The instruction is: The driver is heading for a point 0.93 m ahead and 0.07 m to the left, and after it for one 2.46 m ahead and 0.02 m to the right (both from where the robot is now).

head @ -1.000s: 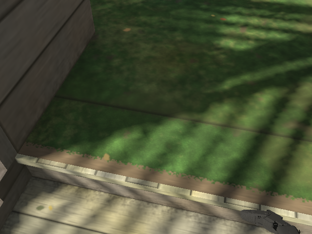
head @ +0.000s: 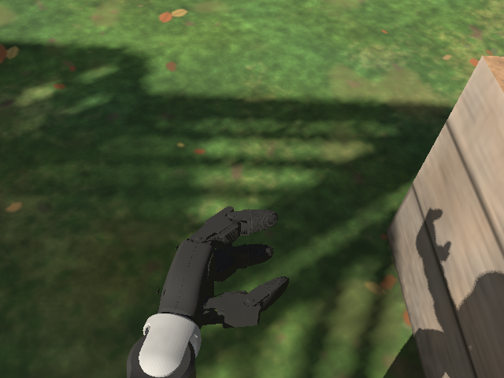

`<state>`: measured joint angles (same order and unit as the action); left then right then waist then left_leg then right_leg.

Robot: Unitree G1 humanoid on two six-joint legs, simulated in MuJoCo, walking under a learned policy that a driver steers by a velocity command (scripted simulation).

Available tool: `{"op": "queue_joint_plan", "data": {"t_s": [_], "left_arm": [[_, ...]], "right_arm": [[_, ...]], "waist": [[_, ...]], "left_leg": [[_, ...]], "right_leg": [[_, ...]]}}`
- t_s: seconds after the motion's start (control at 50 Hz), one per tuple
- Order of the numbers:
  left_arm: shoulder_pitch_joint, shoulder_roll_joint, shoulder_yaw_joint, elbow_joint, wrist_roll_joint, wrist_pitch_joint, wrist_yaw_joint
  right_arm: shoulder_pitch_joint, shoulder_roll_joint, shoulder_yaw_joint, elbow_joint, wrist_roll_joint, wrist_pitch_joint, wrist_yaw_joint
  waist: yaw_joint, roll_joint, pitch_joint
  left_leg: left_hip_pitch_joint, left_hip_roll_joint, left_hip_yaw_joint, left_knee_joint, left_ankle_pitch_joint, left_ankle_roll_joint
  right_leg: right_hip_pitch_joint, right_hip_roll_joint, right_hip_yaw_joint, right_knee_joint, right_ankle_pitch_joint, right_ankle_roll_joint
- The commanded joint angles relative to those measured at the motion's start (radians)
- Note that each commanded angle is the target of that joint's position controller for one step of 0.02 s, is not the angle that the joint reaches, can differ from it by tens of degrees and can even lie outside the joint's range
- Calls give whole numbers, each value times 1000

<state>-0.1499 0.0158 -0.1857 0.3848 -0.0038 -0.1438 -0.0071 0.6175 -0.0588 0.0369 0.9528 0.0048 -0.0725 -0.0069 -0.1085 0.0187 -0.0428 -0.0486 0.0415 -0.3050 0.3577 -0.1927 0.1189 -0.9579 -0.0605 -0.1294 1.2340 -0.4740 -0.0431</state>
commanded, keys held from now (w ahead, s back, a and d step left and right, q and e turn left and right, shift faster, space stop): w+q+shift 0.36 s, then w+shift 0.04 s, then w+e+shift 0.60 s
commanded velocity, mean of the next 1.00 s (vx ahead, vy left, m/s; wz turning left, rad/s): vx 0.99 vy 0.00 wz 0.15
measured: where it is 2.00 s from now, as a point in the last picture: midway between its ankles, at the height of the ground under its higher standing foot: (206, 55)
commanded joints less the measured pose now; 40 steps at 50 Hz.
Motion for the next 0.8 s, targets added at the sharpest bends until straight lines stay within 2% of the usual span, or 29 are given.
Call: {"op": "queue_joint_plan", "data": {"t_s": [0.02, 0.04, 0.06, 0.08, 0.1, 0.12, 0.14, 0.18, 0.2, 0.24, 0.26, 0.28, 0.3, 0.32, 0.36, 0.38, 0.4, 0.42, 0.44, 0.46, 0.48, 0.5, 0.52, 0.54, 0.56, 0.6, 0.64, 0.72, 0.8], "left_arm": [[708, 526, 274, 131, -30, -14, 25], [654, 472, 259, 181, -7, -2, 28], [568, 334, 247, 232, -35, 16, 31], [532, 141, 202, 336, -26, 24, 15], [460, 28, 186, 403, 2, 28, 1], [369, -12, 184, 441, 12, 33, -4], [349, 3, 190, 473, 17, 44, -11], [327, 103, 210, 513, 4, 50, 5], [310, 110, 207, 513, 13, 45, 12], [268, 262, 230, 472, 16, 27, 41], [269, 358, 252, 448, 25, 20, 59], [282, 412, 264, 422, 29, 17, 65], [295, 473, 279, 401, 27, 11, 64], [342, 508, 292, 396, 15, 13, 63], [395, 549, 308, 378, 17, 46, 50], [409, 545, 311, 372, 11, 63, 42], [426, 544, 315, 364, 7, 72, 34], [436, 515, 313, 381, 9, 75, 31], [442, 429, 289, 371, 11, 61, 34], [577, 236, 234, 297, -4, 17, 26], [531, 298, 228, 276, -49, -23, 23], [392, 346, 235, 255, -80, -24, 28], [339, 320, 221, 247, -75, -20, 33], [327, 300, 218, 246, -49, -6, 32], [379, 302, 222, 262, -47, 19, 22], [416, 329, 240, 299, -64, 62, 18], [353, 275, 223, 295, -55, 82, 15], [219, 288, 227, 252, -39, 69, -10], [118, 253, 216, 243, -33, 49, -35]], "right_arm": [[-304, -263, -88, -195, -48, -62, 8], [-283, -85, -57, -256, -9, -75, 37], [-349, -87, -68, -291, 2, -79, 56], [-460, -61, -54, -374, 30, -48, 68], [-446, -52, -40, -395, 20, -15, 84], [-352, -64, -45, -366, 28, 29, 78], [-302, -52, -32, -365, 45, 57, 73], [-345, -39, -17, -422, 67, 95, 54], [-389, -95, -34, -437, 64, 97, 47], [-381, -201, -67, -460, 35, 95, 54], [-380, -223, -76, -454, 43, 92, 59], [-400, -257, -92, -443, 49, 91, 62], [-442, -265, -94, -452, 55, 79, 74], [-482, -274, -102, -454, 48, 63, 82], [-509, -314, -122, -455, 71, 48, 89], [-480, -324, -127, -445, 75, 50, 88], [-366, -376, -154, -422, 71, 55, 82], [-165, -429, -198, -363, 56, 66, 64], [-54, -467, -212, -311, 43, 66, 44], [-174, -518, -191, -319, 11, 37, 51], [-172, -421, -171, -338, 11, 16, 62], [-172, -372, -160, -316, 11, -5, 67], [-195, -334, -145, -294, 5, -26, 69], [-240, -303, -135, -270, -12, -43, 70], [-275, -266, -121, -271, -30, -54, 66], [-300, -265, -114, -258, -28, -65, 65], [-276, -264, -110, -227, -30, -63, 47], [-267, -256, -104, -206, -42, -77, -4], [-214, -298, -105, -168, -37, -71, -21]], "waist": [[424, -96, -517], [332, -536, -499], [272, -339, -246], [204, -200, -82], [123, -59, 11], [59, -23, 90], [28, -9, 149], [-16, -55, 269], [-16, -54, 262], [-43, -65, 220], [-35, -45, 185], [-9, 24, 150], [3, 14, 124], [26, 19, 80], [41, -71, 63], [32, -133, 45], [-23, -182, -10], [-130, -189, -60], [-151, -58, -42], [87, 325, -112], [40, 231, -289], [7, 90, -147], [30, -18, -49], [80, -69, -31], [118, -49, -10], [137, -31, 40], [129, -19, 109], [90, 16, 157], [26, -14, 177]], "left_leg": [[-437, -4, 6, 827, 805, 100], [-849, -171, 30, 1309, 75, 67], [-983, -108, 50, 1616, 57, 72], [-1040, -61, 143, 1696, 5, 88], [-982, 2, 155, 1646, -25, 113], [-916, 46, 147, 1579, -44, 92], [-894, 69, 168, 1574, -61, 67], [-897, 104, 178, 1352, -154, 23], [-881, 110, 187, 1262, -52, 20], [-765, 93, 266, 999, 120, -22], [-714, 102, 299, 903, 161, -39], [-634, 78, 354, 815, 211, -44], [-547, 79, 378, 682, 246, -30], [-480, 50, 433, 588, 258, -20], [-509, 4, 504, 456, 167, 0], [-479, -25, 517, 419, 98, 15], [-310, -68, 514, 403, 25, 52], [-10, -107, 465, 349, -65, 110], [201, -46, 285, 337, -54, 149], [396, 168, -258, 130, -301, 263], [367, 269, -514, -108, -586, 265], [209, 294, -459, -166, -571, 225], [71, 302, -352, -150, -473, 208], [-49, 280, -255, -116, -409, 166], [-137, 251, -157, -98, -391, 144], [-209, 234, -27, -126, -326, 100], [-228, 230, 96, -160, -212, 49], [-192, 113, 397, -238, 49, -29], [9, 118, 513, -245, 277, -78]], "right_leg": [[1202, -205, 694, -534, -405, -156], [1272, -403, 1332, -984, -501, -294], [1134, -432, 1301, -1056, -490, -273], [963, -403, 976, -976, -356, -219], [798, -346, 690, -869, -226, -139], [671, -291, 464, -826, -56, -68], [594, -272, 296, -843, 72, -9], [501, -263, 105, -962, 165, 8], [515, -215, 17, -1002, 288, 27], [528, -146, -123, -1076, 345, 7], [582, -127, -161, -1088, 357, -13], [631, -105, -189, -1106, 346, -23], [686, -114, -196, -1100, 418, -27], [800, -128, -190, -1061, 578, -31], [1049, -177, -178, -934, 945, -28], [1113, -206, -165, -844, 1156, -33], [1081, -226, -143, -698, 1295, -40], [932, -210, -141, -452, 1362, -56], [657, -99, -114, -18, 749, -25], [243, 73, 26, 354, -53, -3], [238, 46, 239, 408, 18, -36], [208, 18, 252, 384, 91, -48], [181, -32, 258, 335, 112, -49], [235, -67, 280, 257, 184, -51], [271, -95, 296, 231, 215, -48], [246, -105, 298, 184, 276, -42], [138, -119, 311, 164, 327, -18], [112, -80, 194, -176, 593, 20], [134, -36, 66, -453, 743, -25]]}}
Next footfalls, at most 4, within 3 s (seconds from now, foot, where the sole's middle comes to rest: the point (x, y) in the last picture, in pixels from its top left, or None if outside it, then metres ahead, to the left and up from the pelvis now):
0.44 left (148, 351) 0.50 0.17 -0.64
0.94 right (168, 183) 1.01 0.13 -0.64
1.38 left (125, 94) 1.41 0.28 -0.64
1.84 right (246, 51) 1.66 -0.16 -0.64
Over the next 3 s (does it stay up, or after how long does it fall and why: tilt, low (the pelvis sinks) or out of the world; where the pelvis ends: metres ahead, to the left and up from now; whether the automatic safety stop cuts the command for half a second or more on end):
stays up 2.47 -0.06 0.14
